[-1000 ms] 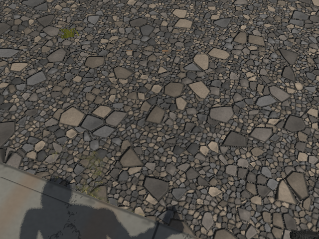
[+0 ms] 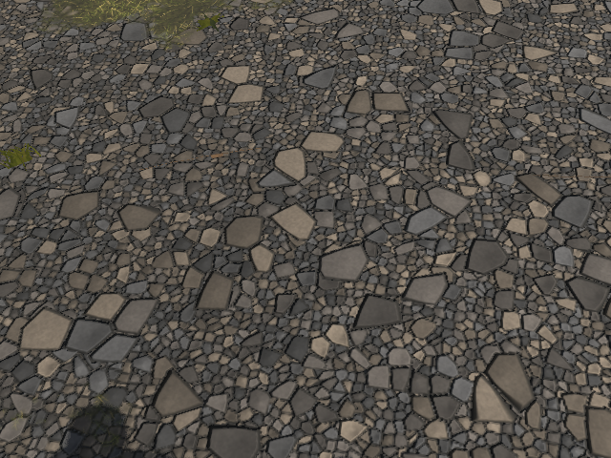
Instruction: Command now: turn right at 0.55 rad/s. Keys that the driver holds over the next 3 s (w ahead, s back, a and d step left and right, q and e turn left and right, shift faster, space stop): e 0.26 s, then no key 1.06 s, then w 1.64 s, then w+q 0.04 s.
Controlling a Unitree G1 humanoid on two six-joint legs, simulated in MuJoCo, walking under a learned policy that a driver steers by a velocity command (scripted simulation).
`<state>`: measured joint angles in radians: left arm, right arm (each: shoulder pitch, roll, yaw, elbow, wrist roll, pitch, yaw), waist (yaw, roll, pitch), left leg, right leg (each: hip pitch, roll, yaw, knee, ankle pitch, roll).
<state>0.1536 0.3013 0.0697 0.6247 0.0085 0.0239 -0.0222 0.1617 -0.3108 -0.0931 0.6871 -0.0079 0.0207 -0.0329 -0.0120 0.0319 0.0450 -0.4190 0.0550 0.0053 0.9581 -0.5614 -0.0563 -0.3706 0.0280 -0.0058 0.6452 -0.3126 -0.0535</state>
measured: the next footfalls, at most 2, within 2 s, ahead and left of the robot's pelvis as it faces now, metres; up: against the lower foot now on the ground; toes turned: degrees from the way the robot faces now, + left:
left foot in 0.46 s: +0.09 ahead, +0.12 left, +0.00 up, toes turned -18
right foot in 1.98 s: +0.37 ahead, -0.22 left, +0.00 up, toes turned -16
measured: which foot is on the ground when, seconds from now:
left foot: up 0.00-0.44, down 0.46-1.00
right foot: down 0.00-1.00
